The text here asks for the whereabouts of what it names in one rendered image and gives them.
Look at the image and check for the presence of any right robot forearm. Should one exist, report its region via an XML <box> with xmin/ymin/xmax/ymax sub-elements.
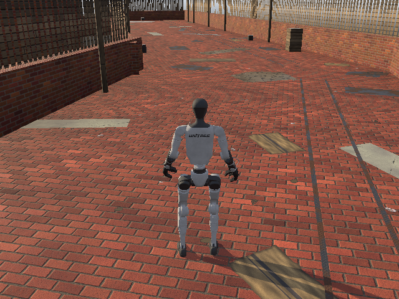
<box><xmin>224</xmin><ymin>150</ymin><xmax>237</xmax><ymax>172</ymax></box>

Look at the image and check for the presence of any left robot upper arm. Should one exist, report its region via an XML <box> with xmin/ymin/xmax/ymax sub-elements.
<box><xmin>169</xmin><ymin>125</ymin><xmax>187</xmax><ymax>159</ymax></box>

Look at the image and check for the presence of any humanoid robot torso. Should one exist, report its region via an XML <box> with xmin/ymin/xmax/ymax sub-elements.
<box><xmin>185</xmin><ymin>123</ymin><xmax>214</xmax><ymax>187</ymax></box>

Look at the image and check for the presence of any robot right hand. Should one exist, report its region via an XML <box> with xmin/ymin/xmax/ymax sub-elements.
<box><xmin>224</xmin><ymin>169</ymin><xmax>239</xmax><ymax>182</ymax></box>

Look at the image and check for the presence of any robot left hand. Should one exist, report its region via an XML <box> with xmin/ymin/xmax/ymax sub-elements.
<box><xmin>163</xmin><ymin>167</ymin><xmax>177</xmax><ymax>178</ymax></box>

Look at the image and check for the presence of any right robot upper arm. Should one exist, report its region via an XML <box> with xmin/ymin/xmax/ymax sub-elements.
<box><xmin>213</xmin><ymin>125</ymin><xmax>230</xmax><ymax>160</ymax></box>

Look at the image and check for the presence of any robot left foot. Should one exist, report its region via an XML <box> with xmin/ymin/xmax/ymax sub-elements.
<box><xmin>177</xmin><ymin>241</ymin><xmax>186</xmax><ymax>257</ymax></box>

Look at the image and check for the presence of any left robot forearm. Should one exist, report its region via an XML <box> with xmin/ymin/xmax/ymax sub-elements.
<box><xmin>164</xmin><ymin>149</ymin><xmax>175</xmax><ymax>169</ymax></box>

